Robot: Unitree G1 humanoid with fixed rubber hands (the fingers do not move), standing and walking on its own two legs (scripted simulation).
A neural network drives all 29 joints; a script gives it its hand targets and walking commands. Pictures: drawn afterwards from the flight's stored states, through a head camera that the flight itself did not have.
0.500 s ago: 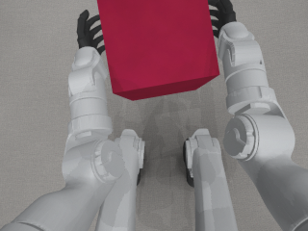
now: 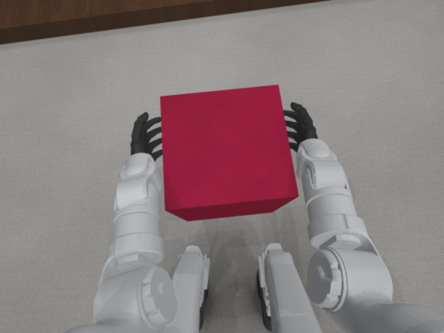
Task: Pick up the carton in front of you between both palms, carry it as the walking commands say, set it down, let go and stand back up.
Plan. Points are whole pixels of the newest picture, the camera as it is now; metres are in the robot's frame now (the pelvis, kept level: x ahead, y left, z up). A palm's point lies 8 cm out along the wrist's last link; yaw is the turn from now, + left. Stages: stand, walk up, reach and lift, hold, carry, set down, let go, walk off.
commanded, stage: reach and lift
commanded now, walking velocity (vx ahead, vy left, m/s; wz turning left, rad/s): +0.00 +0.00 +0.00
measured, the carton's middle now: (225, 164) +0.42 +0.01 -0.11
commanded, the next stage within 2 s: hold in 1.74 s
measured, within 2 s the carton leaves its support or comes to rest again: neither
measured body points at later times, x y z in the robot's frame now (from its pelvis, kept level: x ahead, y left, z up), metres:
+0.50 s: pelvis +0.04 +0.01 +0.12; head +0.10 +0.00 +0.57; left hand +0.38 +0.16 +0.11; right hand +0.38 -0.14 +0.10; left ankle +0.07 +0.14 -0.58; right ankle +0.07 -0.12 -0.58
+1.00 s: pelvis +0.04 +0.01 +0.16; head +0.02 +0.01 +0.61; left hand +0.36 +0.15 +0.18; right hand +0.35 -0.15 +0.18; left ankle +0.07 +0.14 -0.58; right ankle +0.07 -0.12 -0.58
